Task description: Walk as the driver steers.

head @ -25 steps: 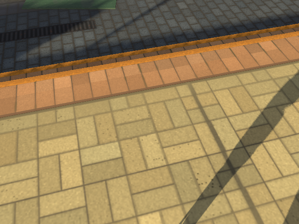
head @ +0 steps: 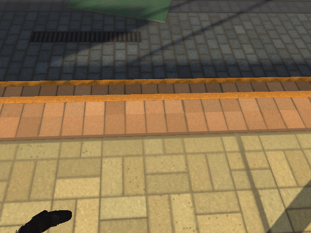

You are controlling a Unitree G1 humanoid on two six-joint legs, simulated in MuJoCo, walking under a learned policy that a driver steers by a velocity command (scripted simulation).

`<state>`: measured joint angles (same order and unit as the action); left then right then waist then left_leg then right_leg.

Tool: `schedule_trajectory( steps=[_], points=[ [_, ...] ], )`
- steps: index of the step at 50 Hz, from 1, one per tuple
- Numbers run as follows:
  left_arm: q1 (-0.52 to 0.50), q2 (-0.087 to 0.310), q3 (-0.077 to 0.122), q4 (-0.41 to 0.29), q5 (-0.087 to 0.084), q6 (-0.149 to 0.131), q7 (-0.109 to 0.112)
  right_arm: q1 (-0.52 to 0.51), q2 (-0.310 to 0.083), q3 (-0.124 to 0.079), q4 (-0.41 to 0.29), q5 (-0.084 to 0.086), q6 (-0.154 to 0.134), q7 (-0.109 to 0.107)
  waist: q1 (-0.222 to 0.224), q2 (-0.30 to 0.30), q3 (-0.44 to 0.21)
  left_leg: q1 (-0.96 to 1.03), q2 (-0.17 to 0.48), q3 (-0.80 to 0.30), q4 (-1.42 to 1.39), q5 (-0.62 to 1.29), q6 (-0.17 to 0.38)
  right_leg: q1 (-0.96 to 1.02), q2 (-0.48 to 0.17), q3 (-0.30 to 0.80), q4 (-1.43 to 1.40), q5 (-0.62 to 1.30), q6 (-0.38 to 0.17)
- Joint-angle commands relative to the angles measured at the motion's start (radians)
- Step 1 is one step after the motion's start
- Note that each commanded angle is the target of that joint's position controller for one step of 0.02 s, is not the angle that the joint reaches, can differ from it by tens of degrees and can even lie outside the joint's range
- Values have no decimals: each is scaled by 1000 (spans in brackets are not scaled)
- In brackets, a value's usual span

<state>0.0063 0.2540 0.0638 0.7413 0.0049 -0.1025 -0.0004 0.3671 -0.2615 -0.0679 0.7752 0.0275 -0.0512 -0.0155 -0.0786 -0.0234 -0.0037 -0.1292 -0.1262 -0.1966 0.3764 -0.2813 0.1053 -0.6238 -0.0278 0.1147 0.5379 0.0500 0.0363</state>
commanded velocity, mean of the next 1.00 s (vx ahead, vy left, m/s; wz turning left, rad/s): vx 0.50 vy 0.00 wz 0.16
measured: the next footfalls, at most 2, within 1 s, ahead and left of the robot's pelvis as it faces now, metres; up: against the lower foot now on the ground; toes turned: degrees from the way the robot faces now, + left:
right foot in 0.12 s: +0.24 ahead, -0.13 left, +0.00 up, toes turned +9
left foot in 0.60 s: +0.47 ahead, +0.15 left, +0.00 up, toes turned +9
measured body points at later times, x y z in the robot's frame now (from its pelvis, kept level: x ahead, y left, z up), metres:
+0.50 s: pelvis +0.27 -0.01 +0.00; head +0.31 -0.01 +0.45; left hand +0.21 +0.26 -0.13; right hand +0.54 -0.20 -0.08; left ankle +0.41 +0.16 -0.71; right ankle +0.20 -0.14 -0.74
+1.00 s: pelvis +0.53 +0.06 +0.00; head +0.55 +0.07 +0.45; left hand +0.71 +0.32 -0.09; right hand +0.58 -0.22 -0.12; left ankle +0.43 +0.15 -0.74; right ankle +0.73 -0.07 -0.70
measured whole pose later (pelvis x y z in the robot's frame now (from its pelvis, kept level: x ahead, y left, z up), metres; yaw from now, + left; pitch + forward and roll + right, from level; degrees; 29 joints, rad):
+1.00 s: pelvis +0.53 +0.06 +0.00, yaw +8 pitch +2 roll +2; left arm 0.07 0.27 0.03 0.73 -0.01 -0.07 -0.03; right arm 0.39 -0.28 -0.05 0.81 0.01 -0.07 0.01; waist -0.09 -0.04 0.00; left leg -0.04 -0.05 0.03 0.26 -0.27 0.04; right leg -0.64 -0.09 0.03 0.61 0.05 0.00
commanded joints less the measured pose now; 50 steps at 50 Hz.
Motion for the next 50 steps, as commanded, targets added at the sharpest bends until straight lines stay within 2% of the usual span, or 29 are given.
schedule_trajectory(
  steps=[1,3,4,5,6,7,8,9,10,11,12,14,17,19,22,26,28,29,30,31,32,33,34,35,37,40,45,48,50],
  points=[
    [-150,82,14,-120,-9,-38,-15,57,-150,-39,-36,4,4,-10,-10,129,3,37,239,-235,-23,267,103,47,55,-29,-80,-40,-11],
    [-101,107,21,-112,-14,-51,-21,37,-152,-40,-43,-1,11,-15,17,160,-10,65,254,-267,25,330,94,125,61,-43,-109,-102,-34],
    [-26,121,28,-93,-10,-57,-19,17,-143,-37,-49,0,12,-14,55,173,-39,61,238,-256,73,420,79,232,66,-65,-149,-84,-60],
    [90,153,42,-68,2,-61,-14,-8,-117,-27,-61,-5,7,-10,111,169,-117,16,197,-211,190,519,49,428,23,-45,-139,-52,-105],
    [268,207,57,-50,17,-59,-7,-30,-80,-9,-85,-23,-1,-4,190,89,-253,-127,144,-131,448,407,12,703,-133,106,-94,-56,-185],
    [400,275,79,2,21,-44,-11,144,-24,10,-82,2,-10,-1,141,-253,-380,-489,-4,-21,776,-123,-66,1048,-349,538,-125,-167,-377],
    [391,183,59,4,-17,-37,-16,153,-104,2,-60,11,-17,-2,151,-232,-321,-627,58,-29,913,-287,-71,1020,-388,666,-194,-358,-375],
    [331,122,42,-10,-22,-29,-13,33,-161,-13,-72,7,-17,1,172,-122,-164,-673,98,-23,949,-202,-76,882,-335,522,-216,-372,-324],
    [279,109,31,-22,-9,-20,-14,-51,-152,-11,-91,-5,-19,2,158,-30,-84,-651,133,18,924,-130,-77,748,-287,399,-239,-292,-290],
    [249,96,24,-17,-5,-14,-16,-106,-138,-12,-110,-21,-24,6,138,-3,-20,-641,157,40,859,-86,-79,644,-246,324,-268,-196,-277],
    [237,85,15,-15,3,-14,-18,-110,-122,-13,-117,-24,-25,11,109,-20,-11,-596,186,58,810,-61,-79,582,-211,261,-291,-121,-262],
    [242,84,13,-2,-3,-17,-23,-87,-80,-3,-118,-17,-23,18,83,-62,-19,-551,206,99,727,-53,-86,526,-183,193,-321,-23,-267],
    [263,142,27,17,-15,-14,-18,-169,-47,15,-151,-26,-25,21,94,-59,-9,-549,226,143,555,37,-104,488,-182,112,-362,64,-279],
    [279,162,30,27,-20,-6,-13,-237,-34,25,-165,-24,-31,25,115,-54,-5,-505,218,165,417,163,-105,467,-158,52,-371,69,-256],
    [338,175,28,52,-31,3,-13,-326,-44,25,-185,-14,-35,34,149,-61,8,-434,186,187,270,293,-104,472,-147,11,-363,31,-230],
    [389,192,28,80,-36,20,-12,-397,-75,15,-225,-6,-41,50,151,-72,30,-412,165,189,172,234,-67,570,-204,39,-312,28,-204],
    [374,208,30,83,-35,31,-7,-314,-108,-2,-208,-12,-44,49,86,-74,-9,-265,133,219,112,208,-33,585,-192,11,-207,202,-174],
    [376,196,24,81,-32,32,-4,-189,-147,-23,-171,-19,-43,42,28,-56,-85,-81,121,228,102,212,-6,549,-148,-32,-61,311,-150],
    [360,156,6,53,-11,28,0,-6,-217,-45,-141,-31,-39,30,-49,21,-221,201,275,68,141,271,59,378,-97,-82,214,151,-109],
    [473,51,-29,33,-8,7,-3,68,-304,-63,-126,-37,-30,30,-16,285,-351,525,511,-365,68,116,215,-11,53,-126,589,-409,-41],
    [440,123,-13,44,-20,-8,-8,97,-224,-43,-118,-22,-26,34,-43,255,-369,518,520,-526,-29,-4,221,-134,35,-11,721,-622,-47],
    [356,173,3,16,-40,-14,-12,32,-190,-28,-121,-17,-27,34,-30,193,-216,397,488,-394,-48,-12,182,-204,-15,-20,756,-553,-54],
    [299,166,0,4,-37,-12,-10,-36,-165,-18,-130,-21,-27,35,-4,125,-133,258,443,-278,-67,60,161,-181,-56,-47,719,-467,-55],
    [273,157,3,-1,-20,-7,-7,-88,-140,-11,-132,-29,-29,41,28,92,-71,130,407,-201,-101,146,151,-139,-80,-54,662,-414,-50],
    [309,126,3,6,-16,17,-6,-138,-114,-5,-130,-35,-40,47,88,126,-44,-14,364,-114,-163,220,146,-29,-108,-47,594,-360,-41],
    [273,95,-3,-5,-8,37,-2,-125,-140,-15,-103,-28,-55,43,102,103,-15,-71,351,-25,-218,295,162,-36,-110,-57,495,-259,-19],
    [96,64,-19,-48,-8,25,-16,-57,-171,-24,-56,-19,-44,26,47,76,29,-54,311,92,-231,308,115,-15,-84,-80,183,6,-20],
    [4,70,-21,-79,-18,19,-31,5,-193,-27,-21,-9,-36,25,7,79,48,-10,330,94,-210,267,106,12,-56,-97,78,38,-27],
    [-32,76,-19,-99,-12,11,-42,21,-188,-24,0,-12,-21,20,2,82,59,52,341,93,-139,405,89,13,-31,-105,20,0,-46]
  ],
)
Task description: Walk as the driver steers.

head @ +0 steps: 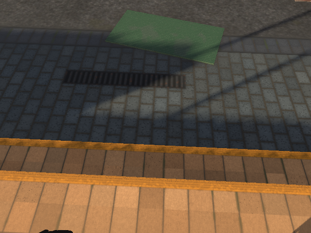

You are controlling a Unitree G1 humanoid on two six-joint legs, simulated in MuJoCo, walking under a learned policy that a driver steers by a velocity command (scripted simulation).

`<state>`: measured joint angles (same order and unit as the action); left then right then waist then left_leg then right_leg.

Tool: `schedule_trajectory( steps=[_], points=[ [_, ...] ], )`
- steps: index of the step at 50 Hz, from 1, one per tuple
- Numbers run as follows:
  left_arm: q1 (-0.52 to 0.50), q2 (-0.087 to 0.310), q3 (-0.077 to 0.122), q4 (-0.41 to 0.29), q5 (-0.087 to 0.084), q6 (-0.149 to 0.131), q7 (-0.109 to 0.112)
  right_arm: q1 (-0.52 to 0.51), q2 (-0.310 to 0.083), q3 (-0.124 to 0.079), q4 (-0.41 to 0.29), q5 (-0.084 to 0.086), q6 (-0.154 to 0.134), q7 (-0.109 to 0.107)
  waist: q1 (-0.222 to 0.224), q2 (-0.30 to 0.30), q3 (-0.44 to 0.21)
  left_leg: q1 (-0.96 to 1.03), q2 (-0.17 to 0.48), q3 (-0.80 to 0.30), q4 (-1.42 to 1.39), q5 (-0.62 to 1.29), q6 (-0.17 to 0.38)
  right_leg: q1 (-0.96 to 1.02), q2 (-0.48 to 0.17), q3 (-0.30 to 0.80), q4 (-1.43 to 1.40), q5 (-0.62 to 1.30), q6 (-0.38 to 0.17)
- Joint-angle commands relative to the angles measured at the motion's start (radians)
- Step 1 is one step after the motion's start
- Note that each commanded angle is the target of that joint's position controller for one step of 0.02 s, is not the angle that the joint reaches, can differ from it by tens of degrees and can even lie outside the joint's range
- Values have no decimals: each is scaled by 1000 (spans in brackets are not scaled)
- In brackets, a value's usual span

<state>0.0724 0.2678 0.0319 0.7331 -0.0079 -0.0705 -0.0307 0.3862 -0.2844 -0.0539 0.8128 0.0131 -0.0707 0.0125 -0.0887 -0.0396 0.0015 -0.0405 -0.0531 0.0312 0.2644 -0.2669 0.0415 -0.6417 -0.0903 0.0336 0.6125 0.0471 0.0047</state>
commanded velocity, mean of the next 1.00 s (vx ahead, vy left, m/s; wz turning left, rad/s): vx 0.10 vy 0.00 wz -0.09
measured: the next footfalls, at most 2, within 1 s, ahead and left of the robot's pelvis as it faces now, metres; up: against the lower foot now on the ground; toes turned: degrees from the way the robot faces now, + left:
right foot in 0.08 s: +0.23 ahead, -0.14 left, +0.00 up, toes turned -2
left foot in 0.42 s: +0.20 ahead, +0.11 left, +0.00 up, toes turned +0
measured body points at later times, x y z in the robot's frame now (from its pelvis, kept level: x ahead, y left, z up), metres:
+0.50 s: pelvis +0.14 -0.03 -0.01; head +0.14 -0.02 +0.44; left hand +0.26 +0.21 -0.14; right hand +0.23 -0.29 -0.13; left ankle +0.16 +0.11 -0.74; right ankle +0.19 -0.14 -0.74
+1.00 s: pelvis +0.17 -0.04 -0.03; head +0.20 -0.06 +0.42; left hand +0.32 +0.23 -0.14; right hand +0.23 -0.33 -0.16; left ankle +0.15 +0.11 -0.73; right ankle +0.19 -0.13 -0.75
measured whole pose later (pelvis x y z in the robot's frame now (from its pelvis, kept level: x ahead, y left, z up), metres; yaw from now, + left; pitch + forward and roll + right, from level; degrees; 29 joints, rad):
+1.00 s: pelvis +0.17 -0.04 -0.03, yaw -8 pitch +1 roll +0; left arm 0.16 0.27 0.09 0.86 -0.01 0.05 0.00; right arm 0.19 -0.28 -0.09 0.88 0.01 0.02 -0.08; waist 0.00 0.03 0.05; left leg -0.30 0.09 0.07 0.75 -0.46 -0.05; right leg -0.38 0.03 -0.04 0.67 -0.26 -0.06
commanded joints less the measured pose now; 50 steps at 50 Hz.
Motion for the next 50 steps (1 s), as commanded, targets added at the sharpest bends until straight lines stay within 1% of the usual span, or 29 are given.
schedule_trajectory(
  steps=[1,3,4,5,6,7,8,9,10,11,14,16,18,20,21,22,23,24,26,28,33,38,40,42,44,46,48,49,50],
  points=[
    [-94,69,16,-95,5,-26,-17,6,-167,-39,-29,2,7,-12,19,110,38,-4,270,-133,21,467,137,50,44,-26,-78,-23,-27],
    [-9,92,29,-74,17,-34,-19,-16,-173,-38,-24,3,18,-19,74,134,-30,19,248,-122,141,620,94,197,83,-52,-141,-6,-61],
    [91,125,45,-41,29,-36,-13,-21,-161,-32,-27,2,20,-23,118,121,-92,-4,196,-95,259,690,63,354,98,-72,-177,106,-85],
    [212,195,61,-24,43,-35,-2,-17,-117,-14,-51,-19,15,-28,156,46,-221,-136,134,-51,476,489,9,613,-48,54,-104,519,-143],
    [258,231,62,-21,52,-21,5,151,-17,21,-35,-30,3,-18,122,-189,-387,-466,10,-40,864,-218,-75,981,-331,369,-57,777,-343],
    [300,163,48,-6,21,-4,2,172,-85,6,0,-12,3,-14,153,-172,-490,-502,10,-177,978,-436,-84,975,-339,467,-98,663,-369],
    [236,143,40,-13,13,5,2,79,-146,-13,-22,11,11,-15,156,-112,-361,-559,51,-174,1015,-409,-87,862,-284,367,-136,545,-326],
    [158,111,29,-19,16,9,4,-2,-132,-11,-42,11,23,-25,135,-50,-261,-576,90,-141,964,-351,-90,740,-237,297,-169,445,-287],
    [94,76,17,-22,18,11,5,-40,-119,-12,-47,-2,40,-36,108,-24,-179,-554,119,-128,889,-307,-97,604,-204,245,-210,369,-271],
    [52,67,14,-21,27,11,6,-36,-107,-14,-46,-9,60,-43,73,-47,-144,-464,144,-127,807,-262,-99,479,-178,206,-248,314,-252],
    [-5,82,23,-8,44,15,9,10,-43,-1,-20,-14,84,-54,33,-98,-136,-266,124,-76,586,-177,-108,318,-125,110,-305,260,-248],
    [4,86,26,10,36,22,16,-5,-44,-1,-10,-15,89,-55,43,-90,-161,-202,118,-64,487,-59,-97,320,-126,102,-320,143,-243],
    [-7,84,23,23,26,34,21,-28,-46,-4,-1,-20,97,-50,42,-78,-139,-135,110,-48,386,45,-77,277,-110,98,-337,-138,-215],
    [-1,55,12,40,22,44,21,-58,-44,-6,-3,-39,100,-46,39,-61,-76,-73,104,-41,279,104,-47,207,-65,95,-351,-467,-147],
    [25,37,5,57,26,47,21,-79,-58,-6,-17,-48,99,-47,47,-38,-34,-77,140,-85,215,114,-26,186,-38,93,-343,-575,-99],
    [56,42,7,64,31,49,22,-99,-108,-14,-30,-42,98,-53,82,35,8,-123,183,-124,178,81,-5,189,12,63,-303,-598,-59],
    [89,48,13,71,24,54,29,-125,-133,-26,-12,-32,95,-54,115,151,37,-259,161,-121,151,-144,7,269,63,-4,-269,-511,-34],
    [76,65,17,80,25,58,37,-141,-87,-17,-13,-33,86,-52,101,155,56,-330,145,-120,113,-217,-1,337,65,-14,-226,-447,-24],
    [90,46,16,97,24,66,46,-156,-46,-5,-2,-36,67,-50,112,158,52,-351,138,-114,101,-161,-27,390,62,-20,-196,-364,-32],
    [106,37,17,117,28,67,48,-142,-43,-5,14,-28,53,-49,110,125,28,-304,135,-107,126,-64,-35,399,61,-23,-185,-299,-38],
    [104,33,21,160,15,66,49,-114,-44,-6,53,-19,46,-51,95,69,-15,-231,124,-90,172,115,-27,434,55,-26,-163,-149,-33],
    [49,80,43,134,-6,83,59,-94,-99,-37,58,-13,62,-81,69,57,-17,-160,135,-62,225,178,-2,321,76,-7,-75,-60,-59],
    [45,71,48,118,-6,92,63,-70,-110,-49,59,-14,71,-94,61,94,-21,-138,194,-106,209,230,37,257,94,-10,-3,-76,-53],
    [55,61,53,102,-2,99,60,-73,-124,-59,51,-16,76,-102,62,161,-26,-111,302,-188,180,314,98,190,105,-33,94,-172,-40],
    [84,47,57,94,-1,107,50,-155,-122,-60,19,-13,74,-109,82,234,-31,-123,409,-252,167,399,158,160,96,-50,215,-483,-42],
    [77,43,59,77,-9,111,38,-224,-137,-66,-5,-6,71,-108,94,199,-13,-154,416,-217,188,429,142,180,70,-57,182,-530,-54],
    [139,57,72,98,-8,113,30,-253,-144,-72,1,8,77,-102,129,154,-41,-236,327,-85,296,339,51,369,109,-89,-25,-274,-75],
    [153,133,96,86,-3,112,34,-191,-111,-68,14,-3,80,-94,110,-29,-51,-336,223,36,510,147,-34,475,30,97,-165,-30,-122],
    [185,250,118,64,13,105,36,-252,-55,-48,-43,-27,80,-97,129,-289,-46,-608,26,75,790,-373,-124,568,-224,542,-297,181,-318]
  ],
)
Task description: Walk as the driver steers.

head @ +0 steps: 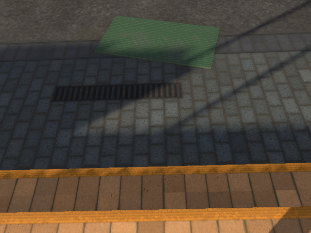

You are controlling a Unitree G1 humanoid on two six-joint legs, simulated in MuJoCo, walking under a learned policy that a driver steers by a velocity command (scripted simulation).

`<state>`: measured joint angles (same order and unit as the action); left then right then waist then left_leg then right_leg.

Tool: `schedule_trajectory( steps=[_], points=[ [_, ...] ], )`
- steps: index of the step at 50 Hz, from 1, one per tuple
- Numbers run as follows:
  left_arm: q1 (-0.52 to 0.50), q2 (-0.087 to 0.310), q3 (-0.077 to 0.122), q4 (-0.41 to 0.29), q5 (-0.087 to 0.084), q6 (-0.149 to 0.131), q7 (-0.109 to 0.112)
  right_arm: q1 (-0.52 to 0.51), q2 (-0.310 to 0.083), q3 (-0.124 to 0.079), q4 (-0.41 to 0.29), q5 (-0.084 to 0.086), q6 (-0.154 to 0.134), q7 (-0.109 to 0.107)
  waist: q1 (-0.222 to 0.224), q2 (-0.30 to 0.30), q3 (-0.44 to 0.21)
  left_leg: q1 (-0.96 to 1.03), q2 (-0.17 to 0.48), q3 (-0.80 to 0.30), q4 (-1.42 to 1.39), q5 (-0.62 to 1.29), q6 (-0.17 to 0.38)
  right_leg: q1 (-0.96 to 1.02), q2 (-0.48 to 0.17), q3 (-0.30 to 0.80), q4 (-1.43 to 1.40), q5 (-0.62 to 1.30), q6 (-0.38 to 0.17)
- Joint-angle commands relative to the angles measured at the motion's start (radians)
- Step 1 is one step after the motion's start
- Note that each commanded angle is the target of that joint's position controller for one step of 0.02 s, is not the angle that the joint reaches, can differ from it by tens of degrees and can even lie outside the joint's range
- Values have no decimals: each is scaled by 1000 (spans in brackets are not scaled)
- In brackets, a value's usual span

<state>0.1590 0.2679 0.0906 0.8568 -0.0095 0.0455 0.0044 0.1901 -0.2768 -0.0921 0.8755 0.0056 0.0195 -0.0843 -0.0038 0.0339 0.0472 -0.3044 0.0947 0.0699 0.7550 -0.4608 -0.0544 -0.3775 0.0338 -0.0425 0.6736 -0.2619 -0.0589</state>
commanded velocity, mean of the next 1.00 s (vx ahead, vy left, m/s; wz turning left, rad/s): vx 0.33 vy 0.00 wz -0.27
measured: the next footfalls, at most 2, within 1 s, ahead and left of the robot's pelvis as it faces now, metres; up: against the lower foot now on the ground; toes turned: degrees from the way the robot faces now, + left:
left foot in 0.50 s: +0.15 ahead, +0.12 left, +0.00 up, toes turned -16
right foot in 0.94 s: +0.39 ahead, -0.21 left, +0.00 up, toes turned -17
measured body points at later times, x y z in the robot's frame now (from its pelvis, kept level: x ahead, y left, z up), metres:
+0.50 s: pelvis +0.07 +0.02 +0.02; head +0.07 +0.02 +0.47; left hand +0.20 +0.27 -0.10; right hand +0.16 -0.28 -0.07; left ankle +0.11 +0.13 -0.72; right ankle +0.02 -0.08 -0.72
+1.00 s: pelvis +0.28 -0.07 +0.00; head +0.32 -0.09 +0.45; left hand +0.56 +0.08 -0.07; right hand +0.15 -0.32 -0.13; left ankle +0.13 +0.12 -0.67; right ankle +0.35 -0.19 -0.72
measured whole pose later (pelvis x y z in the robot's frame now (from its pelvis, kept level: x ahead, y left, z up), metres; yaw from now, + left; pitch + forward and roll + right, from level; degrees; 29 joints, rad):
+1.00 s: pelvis +0.28 -0.07 +0.00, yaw -15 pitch +3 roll +0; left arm 0.02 0.25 0.04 0.68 -0.02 -0.08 -0.04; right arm 0.45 -0.26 -0.04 0.94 0.02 -0.05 -0.01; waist -0.08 0.01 0.05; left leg -0.12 0.02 -0.06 0.85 -0.52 0.01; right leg -0.50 0.01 -0.04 0.57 -0.12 -0.05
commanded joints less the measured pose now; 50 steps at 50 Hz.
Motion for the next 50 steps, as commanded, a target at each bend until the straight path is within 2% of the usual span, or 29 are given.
schedule_trajectory(
  steps=[1,2,3,4,6,8,10,11,14,19,21,23,24,25,26,27,28,29,32,36,38,41,43,45,46,47,48,49,50],
  points=[
    [157,202,32,-57,38,-38,-7,-78,-62,-9,-110,-10,-14,2,73,-245,-179,-335,-109,-154,478,-267,-13,323,-396,689,-361,490,-328],
    [98,177,25,-73,31,-58,-5,-63,-74,-13,-106,6,-15,8,39,-171,-145,-367,-91,-174,536,-200,-1,308,-371,590,-336,486,-304],
    [44,172,24,-91,13,-66,0,-54,-90,-19,-87,4,-16,7,18,-101,-122,-376,-73,-172,526,-116,6,288,-312,502,-322,436,-246],
    [5,164,21,-104,0,-64,6,-62,-112,-27,-80,-6,-17,1,11,-71,-117,-382,-59,-179,486,-38,10,279,-283,463,-322,399,-203],
    [11,142,12,-112,-1,-52,17,-63,-110,-31,-82,-7,-22,4,4,-92,-136,-312,-72,-173,442,35,3,249,-230,411,-329,424,-187],
    [55,131,12,-108,-10,-50,26,-59,-86,-25,-86,-1,-30,16,6,-111,-159,-311,-76,-165,316,103,2,288,-192,411,-374,139,-184],
    [76,137,15,-111,-15,-53,33,-120,-82,-22,-107,3,-40,26,29,-150,-115,-329,-82,-162,165,130,-3,291,-188,474,-445,-163,-188],
    [76,147,17,-114,-12,-55,35,-146,-84,-21,-116,5,-48,32,34,-165,-96,-320,-86,-165,98,139,-6,284,-191,496,-464,-209,-189],
    [91,166,26,-121,-9,-61,37,-184,-79,-16,-127,8,-77,50,49,-168,-82,-260,-97,-167,-43,163,-3,262,-191,522,-474,-225,-192],
    [114,152,17,-115,-6,-66,27,-169,-69,-3,-117,12,-116,78,61,-174,-69,-113,-98,-116,-163,201,28,170,-190,517,-465,-254,-182],
    [116,148,11,-112,-9,-63,20,-142,-69,0,-110,17,-131,85,43,-167,-57,-31,-102,-98,-228,226,56,125,-181,523,-441,-283,-174],
    [105,127,1,-117,-9,-61,15,-64,-71,-1,-82,15,-140,85,-5,-149,-55,115,-106,-77,-310,251,83,47,-141,509,-388,-327,-143],
    [96,101,-8,-121,-8,-63,15,8,-84,-6,-63,12,-142,83,-37,-126,-63,207,-69,-109,-325,222,100,-19,-112,482,-316,-338,-117],
    [76,41,-26,-134,-8,-66,15,131,-122,-14,-36,3,-145,79,-81,-25,-79,330,64,-267,-391,104,143,-145,-38,383,-88,-332,-67],
    [102,4,-34,-156,-23,-82,14,205,-208,-28,-17,-13,-139,82,-60,167,-80,428,226,-589,-518,-134,249,-338,78,200,172,-323,-23],
    [62,88,-15,-181,-35,-99,16,207,-214,-37,-9,-14,-140,93,-63,187,27,374,324,-796,-584,-325,335,-523,30,192,317,-338,-14],
    [53,135,-3,-173,-32,-109,12,162,-153,-19,-30,3,-143,95,-50,115,72,354,292,-735,-581,-319,323,-569,-25,210,387,-243,-10],
    [68,133,0,-153,-24,-113,6,128,-123,-9,-45,6,-140,95,-30,96,58,345,234,-636,-578,-232,288,-556,-54,180,401,-153,-1],
    [24,101,-1,-154,-5,-120,-4,112,-104,4,-54,-8,-129,90,-28,93,34,269,140,-437,-616,34,243,-470,-108,120,320,37,34],
    [-63,32,-26,-178,3,-123,-7,185,-111,6,-23,3,-121,80,-59,80,28,212,79,-256,-612,353,234,-361,-102,60,102,223,59],
    [-121,15,-36,-194,-2,-128,-15,218,-126,6,-9,9,-114,77,-81,75,34,184,70,-205,-598,431,227,-280,-84,39,-19,287,63],
    [-196,25,-40,-229,-8,-134,-35,278,-141,9,17,19,-104,74,-101,64,58,198,106,-208,-579,487,237,-222,-64,30,-112,313,56],
    [-225,41,-35,-254,-17,-141,-49,288,-150,9,30,17,-89,70,-87,68,60,273,137,-214,-547,565,226,-220,-55,31,-163,273,31],
    [-163,77,-21,-249,-17,-143,-55,288,-171,3,34,19,-72,65,-40,89,7,339,154,-206,-461,778,206,-116,-29,10,-183,213,-7],
    [-62,103,-6,-220,-11,-141,-51,275,-173,5,30,21,-64,63,20,89,-60,338,130,-174,-349,939,188,31,-5,-12,-201,223,-37],
    [113,154,17,-174,-7,-137,-42,260,-158,15,17,13,-60,60,103,80,-179,247,86,-135,-154,940,156,290,-45,20,-166,265,-80],
    [266,235,37,-154,13,-129,-34,314,-81,38,-16,-4,-73,65,124,-74,-347,-85,-10,-87,210,620,103,681,-290,332,-126,223,-197],
    [314,238,34,-128,-9,-120,-43,394,-3,65,-7,-2,-98,73,105,-299,-497,-298,-138,-154,463,-105,80,827,-430,696,-279,-29,-287],
    [277,160,10,-130,-11,-111,-38,305,-122,28,-21,27,-112,78,116,-233,-375,-392,-85,-210,548,-100,91,728,-397,667,-341,-113,-237]
  ],
)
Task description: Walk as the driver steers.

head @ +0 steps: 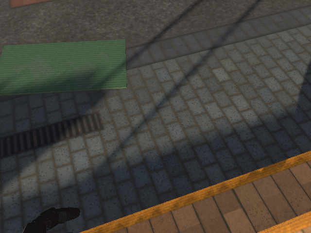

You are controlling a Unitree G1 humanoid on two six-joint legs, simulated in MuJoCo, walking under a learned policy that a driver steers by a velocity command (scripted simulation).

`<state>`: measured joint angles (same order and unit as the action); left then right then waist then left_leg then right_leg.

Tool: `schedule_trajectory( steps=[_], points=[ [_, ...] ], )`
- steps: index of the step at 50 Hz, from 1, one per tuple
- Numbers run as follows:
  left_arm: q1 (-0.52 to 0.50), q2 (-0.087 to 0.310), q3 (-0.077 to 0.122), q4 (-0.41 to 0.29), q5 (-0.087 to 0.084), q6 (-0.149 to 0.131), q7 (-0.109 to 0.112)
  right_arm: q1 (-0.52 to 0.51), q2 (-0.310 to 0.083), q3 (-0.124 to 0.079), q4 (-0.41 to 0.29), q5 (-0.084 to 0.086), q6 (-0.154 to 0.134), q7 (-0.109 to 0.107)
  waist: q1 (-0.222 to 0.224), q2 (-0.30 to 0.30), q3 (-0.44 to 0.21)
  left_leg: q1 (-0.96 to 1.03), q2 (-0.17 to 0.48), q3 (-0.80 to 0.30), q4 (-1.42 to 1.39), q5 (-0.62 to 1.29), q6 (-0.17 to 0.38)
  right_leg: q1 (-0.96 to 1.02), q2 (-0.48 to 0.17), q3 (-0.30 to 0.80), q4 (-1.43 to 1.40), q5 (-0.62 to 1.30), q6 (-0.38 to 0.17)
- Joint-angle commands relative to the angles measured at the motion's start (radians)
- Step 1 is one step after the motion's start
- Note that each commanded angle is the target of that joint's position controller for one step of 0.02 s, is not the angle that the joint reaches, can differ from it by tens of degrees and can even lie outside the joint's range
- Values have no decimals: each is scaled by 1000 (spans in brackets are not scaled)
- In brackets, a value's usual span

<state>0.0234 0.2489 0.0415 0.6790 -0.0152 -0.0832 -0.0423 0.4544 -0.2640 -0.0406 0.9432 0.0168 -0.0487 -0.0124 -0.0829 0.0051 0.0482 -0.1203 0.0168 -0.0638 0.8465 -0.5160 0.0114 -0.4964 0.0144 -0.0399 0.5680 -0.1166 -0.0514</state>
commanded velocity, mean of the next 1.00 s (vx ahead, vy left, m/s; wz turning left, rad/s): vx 0.14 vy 0.00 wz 0.39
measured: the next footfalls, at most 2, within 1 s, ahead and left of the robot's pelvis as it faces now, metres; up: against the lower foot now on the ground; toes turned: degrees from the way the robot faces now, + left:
left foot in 0.50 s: +0.20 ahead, +0.15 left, +0.00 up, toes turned +17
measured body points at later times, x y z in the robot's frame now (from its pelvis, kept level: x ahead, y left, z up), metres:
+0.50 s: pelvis +0.17 +0.04 -0.02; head +0.19 +0.05 +0.43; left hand +0.25 +0.33 -0.12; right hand +0.35 -0.21 -0.11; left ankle +0.17 +0.15 -0.70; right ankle +0.12 -0.09 -0.70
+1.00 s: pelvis +0.27 +0.02 -0.06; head +0.28 +0.05 +0.39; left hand +0.31 +0.34 -0.15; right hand +0.49 -0.19 -0.15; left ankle +0.17 +0.14 -0.72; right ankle +0.44 -0.06 -0.76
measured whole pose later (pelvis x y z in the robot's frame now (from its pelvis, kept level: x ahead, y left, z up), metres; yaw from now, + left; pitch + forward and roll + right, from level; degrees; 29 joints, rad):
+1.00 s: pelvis +0.27 +0.02 -0.06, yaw +27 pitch +2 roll +1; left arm 0.10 0.32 0.05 0.68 0.01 0.01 -0.05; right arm 0.29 -0.30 -0.03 0.63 0.02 0.03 -0.10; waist -0.01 -0.06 0.01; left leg -0.47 -0.08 -0.15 1.09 -0.65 -0.01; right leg -0.59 0.01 0.12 0.74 0.24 0.02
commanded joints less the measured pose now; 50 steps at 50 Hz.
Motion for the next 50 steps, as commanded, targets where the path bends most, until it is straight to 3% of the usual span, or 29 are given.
schedule_trajectory(
  steps=[1,2,4,6,8,10,11,12,18,21,23,24,25,26,27,28,29,30,31,32,33,35,37,39,43,44,46,47,50],
  points=[
    [325,155,49,33,2,22,13,-46,-173,-36,-115,34,-47,2,178,-150,-220,-599,31,-38,458,35,28,682,-358,516,-262,-171,-209],
    [260,136,41,26,15,19,11,-78,-162,-38,-117,24,-43,-7,149,-83,-148,-559,61,-30,417,107,22,541,-322,417,-286,-43,-193],
    [181,92,34,29,37,-1,3,-38,-109,-39,-102,11,-12,-16,80,-95,-90,-433,101,-52,328,194,14,360,-263,253,-334,158,-175],
    [159,65,32,48,31,-21,-3,-2,-78,-41,-89,14,23,-29,49,-74,-70,-373,93,-55,276,186,2,284,-260,163,-352,363,-187],
    [150,97,41,77,35,-23,7,-63,-84,-47,-139,-3,42,-37,37,-73,-48,-406,80,-56,202,245,-11,269,-262,85,-350,561,-187],
    [147,122,51,98,43,-8,21,-76,-68,-42,-162,-21,54,-26,25,-61,-86,-390,80,-31,182,371,-24,282,-261,11,-304,706,-190],
    [146,146,55,90,54,-8,29,-39,-89,-50,-146,-26,53,-15,21,-34,-135,-367,74,-9,257,507,-24,298,-286,2,-245,730,-202],
    [150,143,51,93,45,-2,37,-42,-98,-55,-155,-17,59,-10,26,-37,-133,-403,73,-15,288,503,-24,304,-298,-1,-224,719,-206],
    [213,146,51,85,11,41,58,-231,-104,-61,-292,-21,103,13,119,-91,-49,-632,71,4,337,398,-28,426,-359,4,-75,589,-189],
    [167,174,63,40,3,59,62,-258,-92,-57,-337,-16,114,22,123,-120,-54,-544,50,82,264,331,-35,367,-362,-36,30,609,-150],
    [52,214,75,-8,-13,60,55,-107,-116,-73,-311,-10,119,19,26,-151,-119,-218,-44,209,141,307,-14,205,-306,-125,201,784,-100],
    [-17,214,75,-27,-32,48,51,54,-153,-92,-273,-8,113,8,-76,-119,-156,-21,-109,268,21,397,6,117,-276,-147,400,759,-72],
    [-128,186,67,-53,-56,29,45,206,-191,-107,-238,-19,101,-9,-207,-30,-123,143,-88,184,-234,596,86,-78,-201,-134,743,323,-8],
    [-9,76,40,-112,-19,10,48,23,-304,-105,-288,-2,85,-26,4,337,-5,52,143,-335,-378,1254,270,-312,30,-106,1080,-608,70],
    [12,100,31,-138,-18,6,59,-91,-286,-77,-357,-51,54,2,54,200,-141,27,320,-577,-466,1263,414,-382,36,115,1037,-535,58],
    [-8,141,31,-127,-40,22,69,-150,-270,-76,-377,-55,41,22,73,109,-123,-60,340,-584,-451,1073,411,-343,7,157,986,-489,45],
    [34,149,38,-101,-27,44,92,-201,-238,-66,-372,-14,36,26,118,7,-60,-109,290,-463,-362,1027,337,-345,-28,162,879,-448,45],
    [54,136,34,-85,12,67,111,-232,-207,-57,-378,14,42,18,134,-10,-77,-106,267,-415,-316,984,297,-333,-46,162,802,-386,58],
    [76,126,31,-75,30,84,113,-248,-198,-53,-381,16,57,1,146,-11,-108,-144,231,-359,-280,983,276,-271,-40,153,723,-328,68],
    [114,145,35,-41,34,90,103,-266,-211,-50,-404,-24,68,-19,142,-23,-187,-179,221,-330,-198,1043,278,-176,-14,133,788,-133,74],
    [107,125,25,-43,38,95,94,-278,-211,-42,-412,-31,72,-33,147,-8,-230,-205,207,-321,-202,1034,278,-143,4,119,786,-59,78],
    [52,96,9,-62,38,104,82,-295,-197,-30,-432,-23,83,-49,127,35,-229,-230,176,-308,-207,978,265,-117,17,106,758,-9,84],
    [-51,149,28,-90,13,105,71,-160,-185,-29,-399,-15,72,-66,43,59,-160,-97,138,-341,-159,645,262,-300,32,172,734,39,97],
    [-83,134,25,-92,21,84,52,-69,-169,-25,-380,1,60,-84,3,110,-136,93,139,-340,-131,665,249,-487,31,190,683,-66,93],
    [-55,153,37,-61,-1,57,25,-66,-206,-42,-358,-24,65,-68,5,157,-140,10,202,-491,-122,597,311,-514,13,227,662,-136,90],
    [-63,155,36,-79,17,68,24,-130,-204,-36,-379,-16,66,-72,37,111,-93,-132,147,-432,-98,502,281,-449,25,200,552,-11,90],
    [-34,98,7,-87,50,76,3,-198,-174,-21,-386,7,71,-87,67,99,-100,-315,51,-317,-69,190,203,-212,23,140,297,311,90],
    [-30,70,-5,-86,49,74,-12,-204,-169,-21,-380,13,76,-90,64,89,-98,-420,15,-251,-73,61,173,-51,33,99,194,415,85],
    [48,93,10,-77,6,81,-26,-186,-141,-20,-347,-3,69,-99,77,168,-71,-422,24,-237,26,1,143,73,-44,149,1,471,57]
  ],
)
